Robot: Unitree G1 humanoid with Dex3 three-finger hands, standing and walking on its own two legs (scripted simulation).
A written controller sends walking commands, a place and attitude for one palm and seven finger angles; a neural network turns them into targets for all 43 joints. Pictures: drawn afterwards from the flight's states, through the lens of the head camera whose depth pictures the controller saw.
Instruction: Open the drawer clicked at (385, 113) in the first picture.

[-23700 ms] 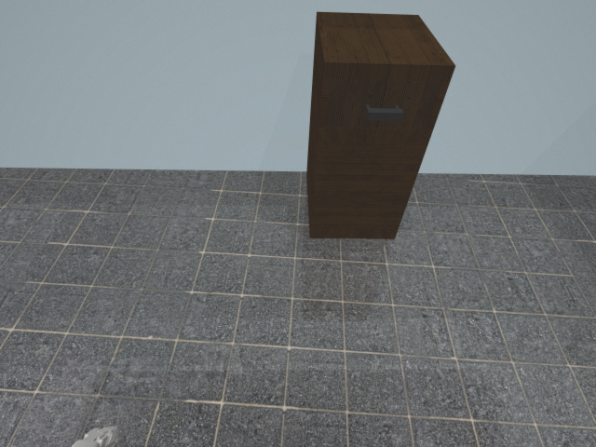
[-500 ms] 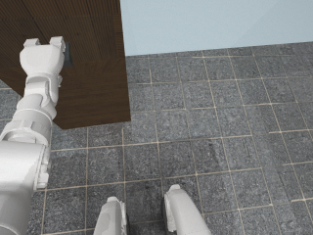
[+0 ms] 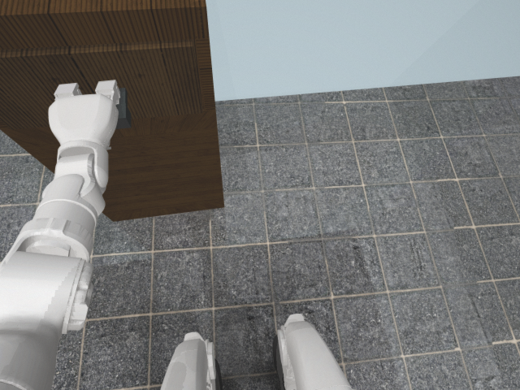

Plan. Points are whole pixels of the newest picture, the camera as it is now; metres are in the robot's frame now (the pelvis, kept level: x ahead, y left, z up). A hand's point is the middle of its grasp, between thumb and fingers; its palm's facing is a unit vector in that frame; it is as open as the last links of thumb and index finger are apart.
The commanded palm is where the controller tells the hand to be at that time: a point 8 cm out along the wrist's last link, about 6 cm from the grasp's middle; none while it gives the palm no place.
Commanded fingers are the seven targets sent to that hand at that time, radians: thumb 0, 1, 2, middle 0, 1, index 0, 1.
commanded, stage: pull the drawer open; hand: left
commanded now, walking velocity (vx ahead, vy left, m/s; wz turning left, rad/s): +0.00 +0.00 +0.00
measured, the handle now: (92, 107) +0.56 +0.22 -0.01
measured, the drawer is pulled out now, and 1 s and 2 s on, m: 0.01 0.13 0.25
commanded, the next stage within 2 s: none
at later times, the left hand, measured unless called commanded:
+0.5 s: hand (99, 179) +0.45 +0.21 -0.03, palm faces -0.06 -0.02 -1.00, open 6.0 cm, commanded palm +0.42 +0.19 +0.02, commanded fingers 0.00 0.90 0.90 -0.40 -1.35 -0.40 -1.35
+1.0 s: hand (98, 211) +0.39 +0.21 -0.03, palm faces -0.05 -0.02 -1.00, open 5.9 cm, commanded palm +0.37 +0.19 +0.02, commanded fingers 0.00 0.90 0.90 -0.40 -1.35 -0.40 -1.35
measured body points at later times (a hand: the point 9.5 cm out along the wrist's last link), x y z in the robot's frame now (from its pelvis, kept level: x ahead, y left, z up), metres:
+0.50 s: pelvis +0.01 -0.01 +0.02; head +0.14 -0.01 +0.45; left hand +0.44 +0.21 +0.02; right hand +0.07 -0.27 -0.12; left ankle -0.01 +0.10 -0.64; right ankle +0.03 -0.13 -0.64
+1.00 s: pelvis +0.00 -0.01 +0.02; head +0.11 -0.02 +0.46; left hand +0.39 +0.20 +0.02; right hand +0.07 -0.27 -0.12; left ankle -0.01 +0.10 -0.64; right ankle +0.03 -0.13 -0.64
